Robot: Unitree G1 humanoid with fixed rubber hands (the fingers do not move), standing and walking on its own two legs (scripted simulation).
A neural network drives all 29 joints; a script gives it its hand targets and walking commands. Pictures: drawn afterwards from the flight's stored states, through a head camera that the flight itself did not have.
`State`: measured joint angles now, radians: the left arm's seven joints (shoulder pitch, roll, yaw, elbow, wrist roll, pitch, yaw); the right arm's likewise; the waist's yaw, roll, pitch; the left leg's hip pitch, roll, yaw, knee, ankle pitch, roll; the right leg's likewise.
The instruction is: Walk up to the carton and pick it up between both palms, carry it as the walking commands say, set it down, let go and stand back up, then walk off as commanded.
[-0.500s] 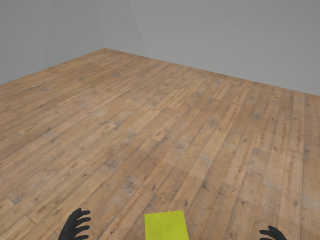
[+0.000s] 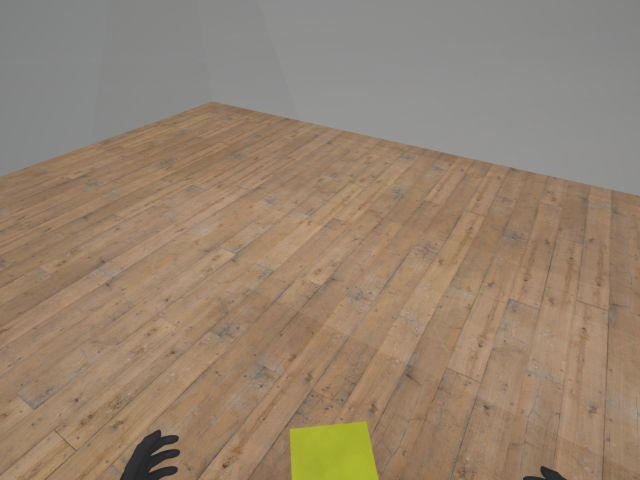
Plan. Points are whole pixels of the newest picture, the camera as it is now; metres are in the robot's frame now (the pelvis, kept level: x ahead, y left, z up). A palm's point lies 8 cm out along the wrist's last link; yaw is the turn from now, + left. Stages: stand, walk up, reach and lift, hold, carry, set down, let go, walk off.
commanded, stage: stand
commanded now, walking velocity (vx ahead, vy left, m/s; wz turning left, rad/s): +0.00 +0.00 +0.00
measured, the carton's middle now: out of the picture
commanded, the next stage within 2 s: walk off in 0.82 s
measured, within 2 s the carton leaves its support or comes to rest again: neither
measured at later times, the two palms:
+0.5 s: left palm out of the picture +0.14 +0.25 -0.06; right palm out of the picture +0.09 -0.28 -0.08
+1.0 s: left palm out of the picture +0.11 +0.25 -0.07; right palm out of the picture +0.07 -0.29 -0.09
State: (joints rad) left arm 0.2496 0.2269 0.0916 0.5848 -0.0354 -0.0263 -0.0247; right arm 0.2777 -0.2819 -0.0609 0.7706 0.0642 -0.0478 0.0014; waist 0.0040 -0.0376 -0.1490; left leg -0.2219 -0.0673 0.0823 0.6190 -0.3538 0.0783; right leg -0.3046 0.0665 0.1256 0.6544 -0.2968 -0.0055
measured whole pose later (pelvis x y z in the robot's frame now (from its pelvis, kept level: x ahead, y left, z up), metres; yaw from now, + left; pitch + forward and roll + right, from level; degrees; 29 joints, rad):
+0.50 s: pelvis -0.01 +0.00 +0.00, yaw +0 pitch -4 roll +1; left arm 0.25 0.23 0.09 0.63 -0.04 -0.03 -0.02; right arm 0.26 -0.28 -0.06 0.84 0.06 -0.05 0.00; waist 0.00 -0.04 -0.15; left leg -0.22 -0.07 0.08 0.62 -0.34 0.08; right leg -0.30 0.07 0.12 0.65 -0.28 -0.01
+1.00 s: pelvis -0.02 -0.01 +0.00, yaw +0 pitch -4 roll +1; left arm 0.25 0.23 0.09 0.68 -0.04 -0.03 -0.02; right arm 0.25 -0.28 -0.06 0.90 0.06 -0.05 0.00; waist 0.00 -0.04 -0.09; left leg -0.22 -0.07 0.08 0.59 -0.31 0.08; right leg -0.30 0.06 0.12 0.63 -0.25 -0.01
